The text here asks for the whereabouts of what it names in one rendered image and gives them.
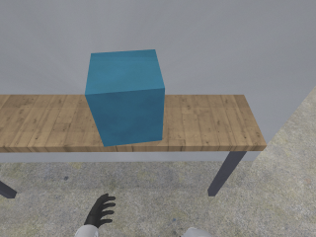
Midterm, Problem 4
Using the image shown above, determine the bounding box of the robot left forearm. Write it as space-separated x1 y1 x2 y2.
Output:
74 224 99 237

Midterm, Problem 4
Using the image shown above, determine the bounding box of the carton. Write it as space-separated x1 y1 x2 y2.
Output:
85 49 165 147

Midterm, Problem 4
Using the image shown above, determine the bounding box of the table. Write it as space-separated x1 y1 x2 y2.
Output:
0 94 268 198

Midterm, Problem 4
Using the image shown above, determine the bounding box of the left robot hand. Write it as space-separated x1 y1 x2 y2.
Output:
84 193 116 228

